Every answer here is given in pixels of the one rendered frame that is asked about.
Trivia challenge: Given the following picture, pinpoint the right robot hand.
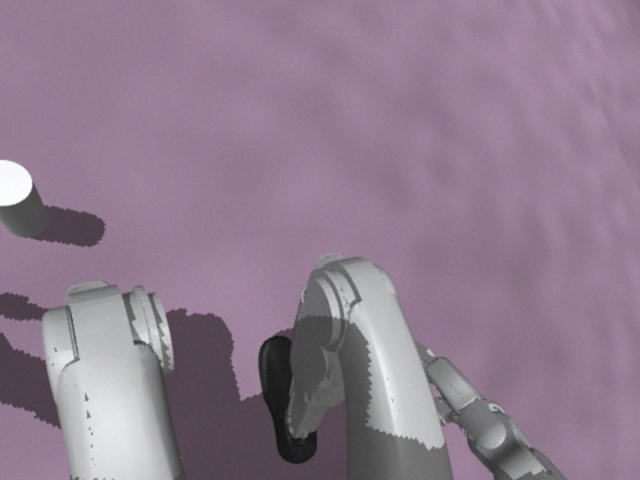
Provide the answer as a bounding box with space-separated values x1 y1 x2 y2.
415 341 485 426

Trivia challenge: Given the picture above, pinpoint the can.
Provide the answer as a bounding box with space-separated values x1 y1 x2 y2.
0 160 49 238

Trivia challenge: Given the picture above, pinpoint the right robot arm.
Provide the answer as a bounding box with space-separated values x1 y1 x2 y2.
458 399 567 480

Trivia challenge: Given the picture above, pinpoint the right robot foot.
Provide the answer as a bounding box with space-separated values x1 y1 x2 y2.
258 336 317 464

